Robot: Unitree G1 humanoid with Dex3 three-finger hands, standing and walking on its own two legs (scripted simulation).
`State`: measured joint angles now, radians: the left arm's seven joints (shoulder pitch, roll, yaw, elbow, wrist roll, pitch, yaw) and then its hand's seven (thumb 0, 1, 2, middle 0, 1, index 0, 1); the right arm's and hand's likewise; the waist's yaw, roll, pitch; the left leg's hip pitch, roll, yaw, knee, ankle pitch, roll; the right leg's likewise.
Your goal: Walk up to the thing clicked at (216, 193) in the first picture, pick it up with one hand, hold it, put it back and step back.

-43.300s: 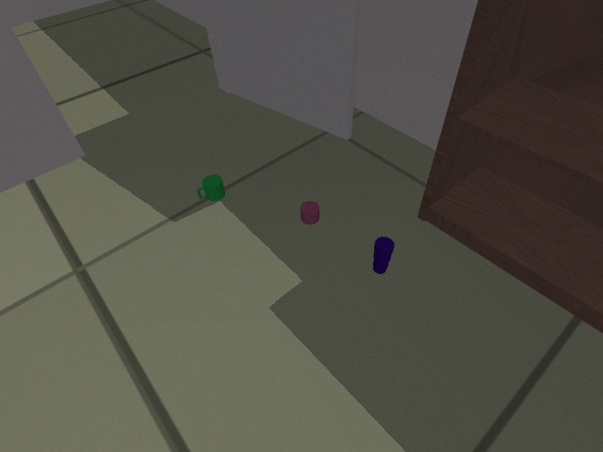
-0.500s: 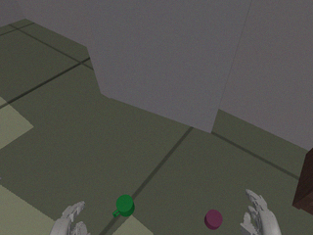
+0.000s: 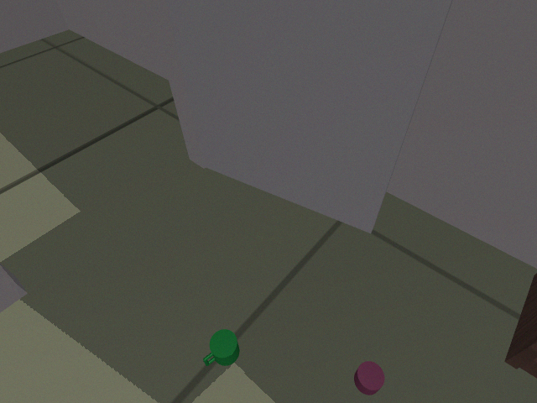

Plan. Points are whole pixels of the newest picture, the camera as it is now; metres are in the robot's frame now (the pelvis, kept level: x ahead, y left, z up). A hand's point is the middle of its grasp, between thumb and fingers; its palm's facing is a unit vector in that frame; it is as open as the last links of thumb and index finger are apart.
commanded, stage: stand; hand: left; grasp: from above
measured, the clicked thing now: (220, 350) +0.43 +0.21 -0.71
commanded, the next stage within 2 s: none
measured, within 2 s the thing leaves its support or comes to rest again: neither
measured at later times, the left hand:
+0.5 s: hand out of the picture +0.05 +0.24 -0.14, palm faces +0.02 -0.94 -0.33, open 7.4 cm
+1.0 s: hand out of the picture +0.07 +0.23 -0.14, palm faces +0.00 -0.95 -0.32, open 7.4 cm
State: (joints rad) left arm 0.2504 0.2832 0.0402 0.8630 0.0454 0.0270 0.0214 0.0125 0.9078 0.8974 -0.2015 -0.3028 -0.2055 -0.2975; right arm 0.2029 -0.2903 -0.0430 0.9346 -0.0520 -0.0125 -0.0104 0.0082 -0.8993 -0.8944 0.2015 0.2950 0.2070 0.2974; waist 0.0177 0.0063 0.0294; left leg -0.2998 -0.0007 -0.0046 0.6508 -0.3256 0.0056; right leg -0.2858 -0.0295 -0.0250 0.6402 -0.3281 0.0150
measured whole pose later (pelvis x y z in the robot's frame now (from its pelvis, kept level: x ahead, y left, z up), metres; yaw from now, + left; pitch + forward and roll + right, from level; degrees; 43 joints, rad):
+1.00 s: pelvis +0.01 +0.00 +0.02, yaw -1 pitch -3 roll +0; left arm 0.12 0.29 0.03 1.17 0.02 0.00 0.01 0.01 0.91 0.90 -0.20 -0.30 -0.21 -0.30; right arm 0.12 -0.31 -0.01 1.14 -0.02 -0.01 -0.01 0.00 -0.90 -0.89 0.20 0.29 0.21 0.30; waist 0.00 0.02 0.06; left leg -0.10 0.01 0.01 0.34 -0.18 0.00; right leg -0.10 -0.02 -0.02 0.33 -0.18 0.01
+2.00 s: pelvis +0.02 +0.00 +0.03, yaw -1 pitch -3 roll +0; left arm 0.10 0.32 0.02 1.15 0.01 -0.01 0.00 0.01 0.91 0.90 -0.20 -0.30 -0.21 -0.30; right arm 0.12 -0.33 -0.01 1.14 -0.02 -0.01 0.00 0.00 -0.90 -0.89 0.20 0.29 0.21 0.30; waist 0.00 0.01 0.05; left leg -0.09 0.01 0.02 0.31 -0.18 -0.01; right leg -0.09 -0.01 -0.01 0.31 -0.18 0.01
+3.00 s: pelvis -0.15 +0.04 +0.01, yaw -5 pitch -2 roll +0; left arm 0.15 0.39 0.07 0.86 0.02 0.06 0.01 0.01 0.91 0.90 -0.20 -0.30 -0.21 -0.30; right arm 0.15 -0.35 -0.06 0.89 -0.02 0.03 -0.02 0.00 -0.90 -0.89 0.21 0.30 0.21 0.30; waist 0.00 -0.04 0.19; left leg -0.24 -0.03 0.04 0.56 -0.30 0.05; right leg -0.37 0.09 0.13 0.93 -0.45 0.01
